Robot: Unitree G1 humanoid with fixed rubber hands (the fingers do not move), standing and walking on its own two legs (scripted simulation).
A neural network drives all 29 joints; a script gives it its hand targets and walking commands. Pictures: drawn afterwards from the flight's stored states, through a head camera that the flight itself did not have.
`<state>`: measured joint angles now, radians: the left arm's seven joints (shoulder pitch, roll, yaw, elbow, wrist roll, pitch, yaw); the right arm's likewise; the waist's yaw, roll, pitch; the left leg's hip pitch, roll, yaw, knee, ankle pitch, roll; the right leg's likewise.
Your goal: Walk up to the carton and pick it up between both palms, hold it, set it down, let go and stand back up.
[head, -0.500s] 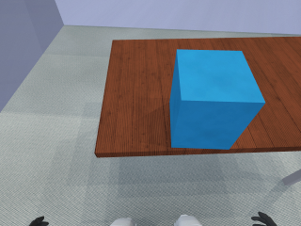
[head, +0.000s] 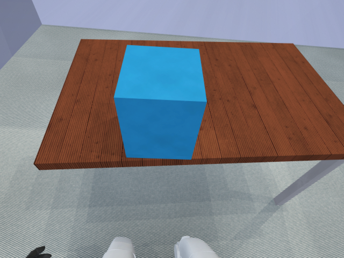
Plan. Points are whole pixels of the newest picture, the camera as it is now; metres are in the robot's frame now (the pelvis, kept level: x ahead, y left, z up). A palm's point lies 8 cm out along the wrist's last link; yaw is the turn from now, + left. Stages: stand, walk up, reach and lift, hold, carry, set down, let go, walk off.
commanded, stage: walk up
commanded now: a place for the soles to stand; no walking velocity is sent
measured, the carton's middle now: (161, 105) +0.50 +0.04 +0.03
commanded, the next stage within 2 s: none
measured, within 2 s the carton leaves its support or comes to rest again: neither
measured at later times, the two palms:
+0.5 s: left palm out of the picture +0.10 +0.23 -0.06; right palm out of the picture -0.05 -0.42 -0.08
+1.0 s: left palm out of the picture +0.05 +0.21 -0.04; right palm out of the picture +0.02 -0.42 -0.11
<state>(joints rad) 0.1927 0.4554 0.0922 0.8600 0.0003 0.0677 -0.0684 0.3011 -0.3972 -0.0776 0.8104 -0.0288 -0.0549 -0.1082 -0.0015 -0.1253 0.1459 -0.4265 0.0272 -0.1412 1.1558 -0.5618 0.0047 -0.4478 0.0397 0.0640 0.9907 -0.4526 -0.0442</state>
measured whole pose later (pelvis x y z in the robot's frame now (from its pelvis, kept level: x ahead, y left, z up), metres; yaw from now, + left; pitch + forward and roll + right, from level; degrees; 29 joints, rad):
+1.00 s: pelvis -0.02 -0.10 +0.03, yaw -2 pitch -4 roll +3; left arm 0.22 0.35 0.08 0.90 0.00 -0.04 0.04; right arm 0.22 -0.41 -0.07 0.92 -0.01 0.03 -0.06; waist 0.00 0.07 0.18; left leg -0.40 -0.07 -0.21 0.92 -0.38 0.01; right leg -0.28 0.07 0.06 0.75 -0.40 -0.06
